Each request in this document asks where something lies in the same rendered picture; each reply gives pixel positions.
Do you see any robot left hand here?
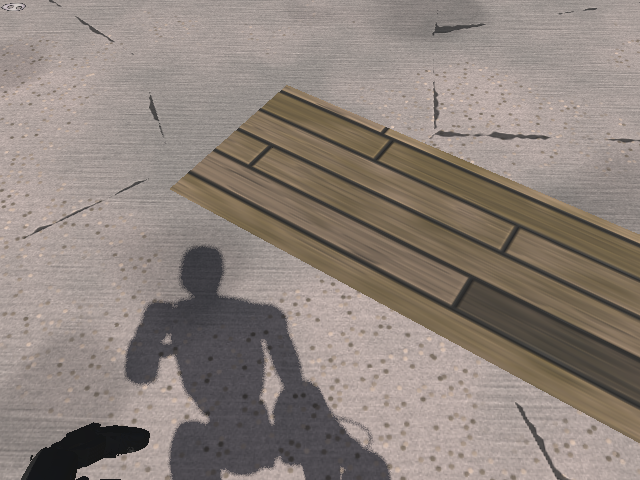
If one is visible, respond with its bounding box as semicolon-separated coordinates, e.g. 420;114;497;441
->
21;422;150;480

